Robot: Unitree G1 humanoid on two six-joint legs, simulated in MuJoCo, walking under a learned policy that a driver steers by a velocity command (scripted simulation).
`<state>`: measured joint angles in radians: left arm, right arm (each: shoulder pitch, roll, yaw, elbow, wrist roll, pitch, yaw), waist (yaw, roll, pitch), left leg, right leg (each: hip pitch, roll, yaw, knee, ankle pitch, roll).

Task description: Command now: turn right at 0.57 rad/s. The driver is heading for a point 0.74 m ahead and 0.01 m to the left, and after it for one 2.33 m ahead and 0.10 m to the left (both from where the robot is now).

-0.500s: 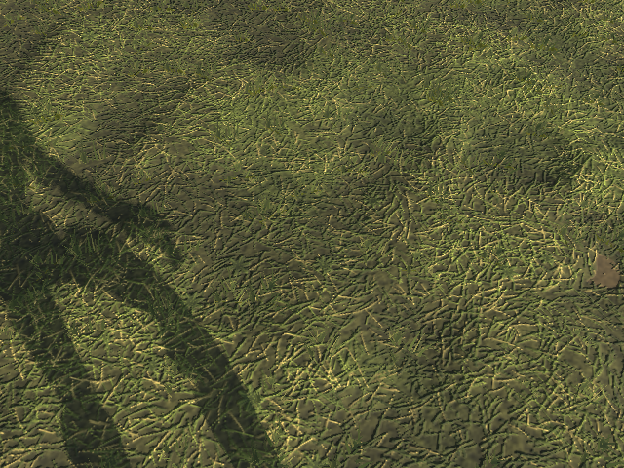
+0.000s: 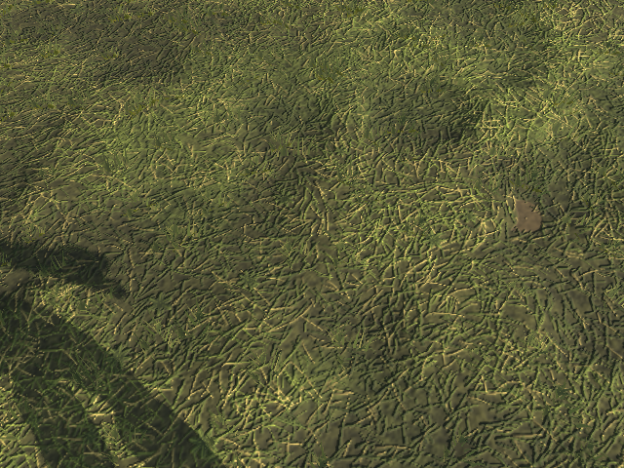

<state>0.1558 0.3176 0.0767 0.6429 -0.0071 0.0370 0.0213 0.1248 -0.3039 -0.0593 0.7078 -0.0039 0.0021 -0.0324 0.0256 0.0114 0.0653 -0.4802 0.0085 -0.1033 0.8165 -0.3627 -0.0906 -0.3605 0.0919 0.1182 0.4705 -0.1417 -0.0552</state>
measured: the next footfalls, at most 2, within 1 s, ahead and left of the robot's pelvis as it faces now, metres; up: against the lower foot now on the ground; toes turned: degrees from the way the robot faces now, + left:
left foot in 0.12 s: +0.08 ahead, +0.15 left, +0.00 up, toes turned -9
right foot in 0.54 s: +0.05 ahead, -0.12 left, +0.00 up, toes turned -16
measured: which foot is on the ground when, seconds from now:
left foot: up 0.00-0.10, down 0.12-0.54, up 0.56-0.96, down 0.98-1.00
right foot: down 0.00-0.12, up 0.14-0.52, down 0.54-0.96, up 0.98-1.00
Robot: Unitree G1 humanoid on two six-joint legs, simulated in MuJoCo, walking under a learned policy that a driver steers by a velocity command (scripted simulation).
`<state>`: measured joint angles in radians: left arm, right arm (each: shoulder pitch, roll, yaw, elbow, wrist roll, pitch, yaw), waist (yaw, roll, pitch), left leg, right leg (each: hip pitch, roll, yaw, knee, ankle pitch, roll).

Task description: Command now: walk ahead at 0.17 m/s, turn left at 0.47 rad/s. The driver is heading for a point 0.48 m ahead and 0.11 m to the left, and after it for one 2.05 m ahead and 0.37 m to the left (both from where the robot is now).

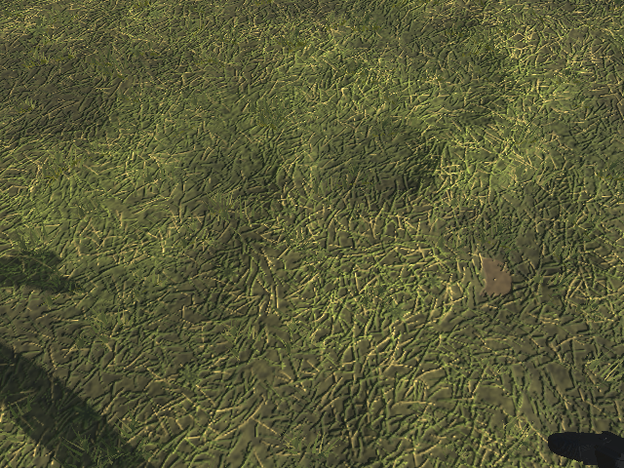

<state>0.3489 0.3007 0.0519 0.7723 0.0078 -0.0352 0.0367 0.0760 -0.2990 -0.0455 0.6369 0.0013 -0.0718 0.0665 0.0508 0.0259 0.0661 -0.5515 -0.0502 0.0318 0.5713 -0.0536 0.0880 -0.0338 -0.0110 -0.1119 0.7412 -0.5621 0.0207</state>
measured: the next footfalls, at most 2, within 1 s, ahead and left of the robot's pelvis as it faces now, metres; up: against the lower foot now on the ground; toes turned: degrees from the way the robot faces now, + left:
right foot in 0.42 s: +0.22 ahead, -0.15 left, +0.00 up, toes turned +21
left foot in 0.84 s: +0.09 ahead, +0.08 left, +0.00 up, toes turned +32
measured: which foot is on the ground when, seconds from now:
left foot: down 0.00-0.44, up 0.46-0.82, down 0.84-1.00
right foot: up 0.00-0.40, down 0.42-0.84, up 0.86-1.00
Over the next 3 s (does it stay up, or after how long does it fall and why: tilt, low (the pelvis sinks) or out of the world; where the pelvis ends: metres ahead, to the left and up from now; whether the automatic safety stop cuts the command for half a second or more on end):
stays up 0.46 0.09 0.02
